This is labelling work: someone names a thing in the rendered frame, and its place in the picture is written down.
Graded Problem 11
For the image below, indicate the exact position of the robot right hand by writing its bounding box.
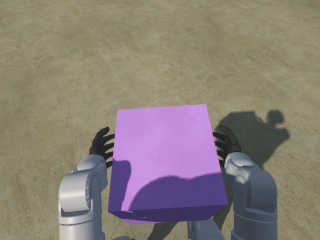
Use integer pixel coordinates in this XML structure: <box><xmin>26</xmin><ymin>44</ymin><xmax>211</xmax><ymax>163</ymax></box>
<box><xmin>212</xmin><ymin>125</ymin><xmax>241</xmax><ymax>168</ymax></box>

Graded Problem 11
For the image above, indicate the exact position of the left robot forearm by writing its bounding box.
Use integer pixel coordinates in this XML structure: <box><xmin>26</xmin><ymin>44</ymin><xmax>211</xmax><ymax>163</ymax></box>
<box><xmin>58</xmin><ymin>154</ymin><xmax>108</xmax><ymax>240</ymax></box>

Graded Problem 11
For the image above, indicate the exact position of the right robot forearm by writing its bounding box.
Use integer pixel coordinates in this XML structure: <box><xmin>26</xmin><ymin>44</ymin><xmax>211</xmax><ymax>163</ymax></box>
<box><xmin>224</xmin><ymin>152</ymin><xmax>278</xmax><ymax>240</ymax></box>

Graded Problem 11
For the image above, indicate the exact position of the robot left hand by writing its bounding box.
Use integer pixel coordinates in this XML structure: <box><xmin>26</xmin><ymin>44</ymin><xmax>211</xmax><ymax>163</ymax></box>
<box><xmin>89</xmin><ymin>127</ymin><xmax>115</xmax><ymax>168</ymax></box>

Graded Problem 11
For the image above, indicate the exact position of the robot right thigh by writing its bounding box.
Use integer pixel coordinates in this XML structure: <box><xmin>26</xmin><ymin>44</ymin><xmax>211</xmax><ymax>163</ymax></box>
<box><xmin>187</xmin><ymin>218</ymin><xmax>225</xmax><ymax>240</ymax></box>

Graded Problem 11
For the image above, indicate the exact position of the carton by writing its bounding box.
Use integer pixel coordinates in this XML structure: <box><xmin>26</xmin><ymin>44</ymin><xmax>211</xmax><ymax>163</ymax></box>
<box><xmin>108</xmin><ymin>104</ymin><xmax>229</xmax><ymax>225</ymax></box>

